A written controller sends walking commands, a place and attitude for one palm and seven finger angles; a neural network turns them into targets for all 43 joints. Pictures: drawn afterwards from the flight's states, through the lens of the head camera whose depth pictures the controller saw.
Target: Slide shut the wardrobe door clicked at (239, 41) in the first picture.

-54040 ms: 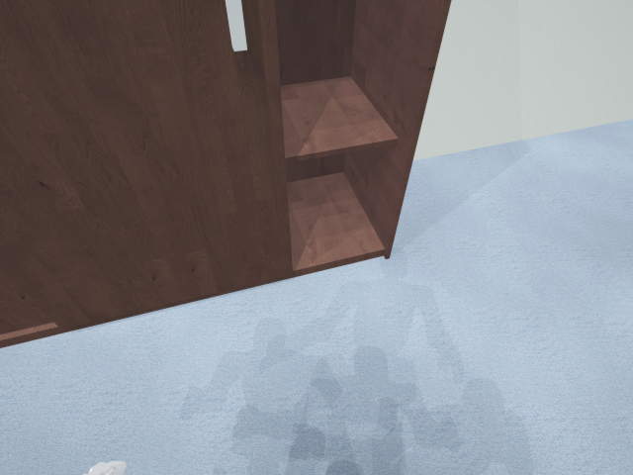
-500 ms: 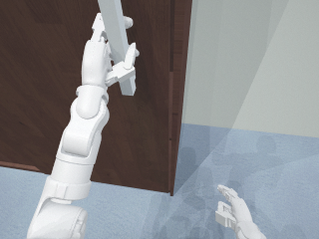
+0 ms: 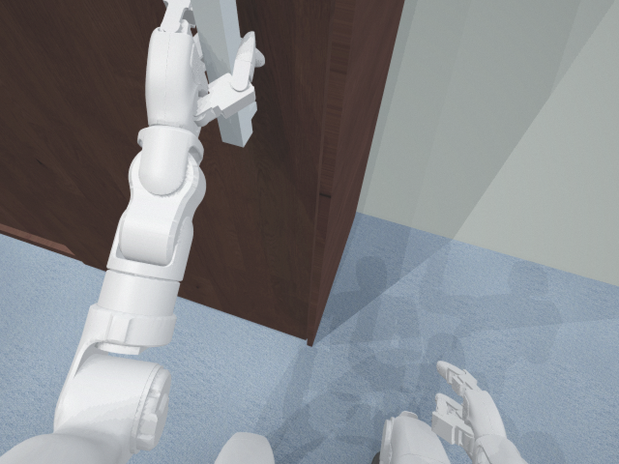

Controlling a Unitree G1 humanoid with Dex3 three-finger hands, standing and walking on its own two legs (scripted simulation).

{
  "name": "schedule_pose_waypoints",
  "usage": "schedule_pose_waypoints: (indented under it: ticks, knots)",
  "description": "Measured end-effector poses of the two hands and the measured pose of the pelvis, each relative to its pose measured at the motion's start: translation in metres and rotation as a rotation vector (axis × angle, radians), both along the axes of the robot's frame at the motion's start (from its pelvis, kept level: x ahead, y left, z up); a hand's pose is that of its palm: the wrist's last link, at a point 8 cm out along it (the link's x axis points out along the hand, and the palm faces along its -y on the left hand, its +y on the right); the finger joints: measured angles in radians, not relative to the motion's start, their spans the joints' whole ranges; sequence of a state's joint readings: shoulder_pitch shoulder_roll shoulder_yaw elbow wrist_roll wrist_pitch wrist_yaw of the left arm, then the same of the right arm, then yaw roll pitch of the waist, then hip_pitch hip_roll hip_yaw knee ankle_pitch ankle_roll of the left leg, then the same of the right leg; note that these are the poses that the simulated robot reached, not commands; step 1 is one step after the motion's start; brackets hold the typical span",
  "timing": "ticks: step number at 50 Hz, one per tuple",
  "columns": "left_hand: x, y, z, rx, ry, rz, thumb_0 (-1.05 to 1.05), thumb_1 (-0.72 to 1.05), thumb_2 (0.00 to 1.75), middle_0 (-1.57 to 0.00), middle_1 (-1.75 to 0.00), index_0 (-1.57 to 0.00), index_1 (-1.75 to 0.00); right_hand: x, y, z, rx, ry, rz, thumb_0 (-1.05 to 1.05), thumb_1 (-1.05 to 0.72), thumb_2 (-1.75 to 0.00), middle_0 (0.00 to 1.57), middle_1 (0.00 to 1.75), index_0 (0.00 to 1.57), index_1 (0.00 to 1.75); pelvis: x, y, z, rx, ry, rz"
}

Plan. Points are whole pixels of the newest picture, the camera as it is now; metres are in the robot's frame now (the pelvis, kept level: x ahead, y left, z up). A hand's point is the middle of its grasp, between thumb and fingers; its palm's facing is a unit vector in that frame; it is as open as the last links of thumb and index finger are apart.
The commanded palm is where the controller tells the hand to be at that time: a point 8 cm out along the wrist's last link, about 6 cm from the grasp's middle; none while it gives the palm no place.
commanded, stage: step sideways, sliding the door along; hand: left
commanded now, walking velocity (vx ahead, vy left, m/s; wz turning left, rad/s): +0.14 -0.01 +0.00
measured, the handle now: (230, 28) +0.44 +0.19 +0.27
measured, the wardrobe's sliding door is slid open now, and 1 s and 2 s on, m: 0.00 0.00 0.03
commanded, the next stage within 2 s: none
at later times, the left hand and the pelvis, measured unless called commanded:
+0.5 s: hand (249, 72) +0.41 +0.17 +0.24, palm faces +0.54 -0.84 -0.08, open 7.3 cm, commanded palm +0.36 +0.10 +0.24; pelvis +0.08 -0.10 -0.01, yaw +2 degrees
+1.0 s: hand (248, 75) +0.41 +0.17 +0.24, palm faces +0.49 -0.87 -0.02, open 7.4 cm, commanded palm +0.35 +0.07 +0.24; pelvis +0.17 -0.03 -0.01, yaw +4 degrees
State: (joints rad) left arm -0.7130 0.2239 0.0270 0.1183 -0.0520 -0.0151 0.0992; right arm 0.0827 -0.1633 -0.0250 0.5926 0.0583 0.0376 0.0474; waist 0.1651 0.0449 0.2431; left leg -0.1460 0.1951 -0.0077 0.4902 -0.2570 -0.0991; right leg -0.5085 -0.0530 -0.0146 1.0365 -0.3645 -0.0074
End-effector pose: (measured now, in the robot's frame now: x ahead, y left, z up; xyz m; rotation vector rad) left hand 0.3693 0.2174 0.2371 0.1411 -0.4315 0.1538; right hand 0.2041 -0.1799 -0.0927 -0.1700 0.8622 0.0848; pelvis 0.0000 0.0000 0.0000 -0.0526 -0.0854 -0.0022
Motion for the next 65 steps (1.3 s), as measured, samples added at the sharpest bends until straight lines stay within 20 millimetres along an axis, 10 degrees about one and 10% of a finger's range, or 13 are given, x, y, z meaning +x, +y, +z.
schedule_pose_waypoints:
  ticks: [8, 16, 25, 48, 65]
  knots:
    - [-0.002, -0.007, 0.0, 0.006, -0.007, 0.186, -0.14, 0.63, 0.83, -0.57, -1.45, -0.22, -1.11, 0.058, -0.042, -0.012, 0.054, -0.143, 0.075, 0.01, -0.9, -0.9, 0.2, 0.3, 0.2, 0.3, 0.022, -0.067, -0.024, 0.014, -0.014, 0.031]
    - [-0.002, -0.011, 0.0, -0.027, -0.007, 0.277, -0.14, 0.6, 0.83, -0.58, -1.47, -0.25, -1.15, 0.061, -0.103, -0.004, -0.076, -0.109, -0.023, 0.01, -0.91, -0.9, 0.2, 0.3, 0.2, 0.3, 0.04, -0.078, -0.014, 0.041, 0.013, 0.043]
    - [-0.003, -0.016, -0.001, -0.013, -0.041, 0.39, -0.15, 0.59, 0.81, -0.59, -1.48, -0.2, -1.18, 0.08, -0.114, -0.006, -0.023, -0.12, 0.017, 0.02, -0.9, -0.9, 0.19, 0.3, 0.2, 0.3, 0.076, -0.096, -0.012, 0.033, 0.028, 0.046]
    - [-0.003, -0.013, -0.006, -0.038, -0.112, 0.337, -0.12, 0.64, 0.7, -0.53, -1.51, -0.2, -1.07, 0.206, 0.004, 0.026, 0.078, -0.251, 0.173, 0.02, -0.9, -0.9, 0.2, 0.3, 0.2, 0.3, 0.155, -0.032, -0.008, -0.019, 0.102, 0.062]
    - [0.004, 0.001, -0.01, -0.183, -0.199, 0.161, -0.09, 0.49, 0.71, -0.48, -1.59, -0.27, -1.1, 0.307, 0.074, 0.037, 0.026, -0.243, 0.266, 0.02, -0.9, -0.9, 0.2, 0.3, 0.2, 0.3, 0.269, 0.024, -0.005, -0.04, 0.1, 0.075]
